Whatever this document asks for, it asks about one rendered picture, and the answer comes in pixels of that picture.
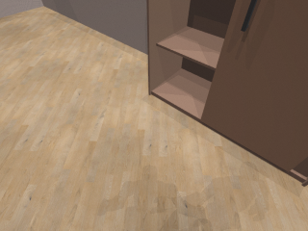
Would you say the handle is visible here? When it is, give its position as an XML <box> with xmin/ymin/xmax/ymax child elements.
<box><xmin>241</xmin><ymin>0</ymin><xmax>257</xmax><ymax>32</ymax></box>

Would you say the wardrobe door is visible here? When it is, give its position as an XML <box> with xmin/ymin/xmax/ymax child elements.
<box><xmin>293</xmin><ymin>157</ymin><xmax>308</xmax><ymax>177</ymax></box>
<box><xmin>200</xmin><ymin>0</ymin><xmax>308</xmax><ymax>172</ymax></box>

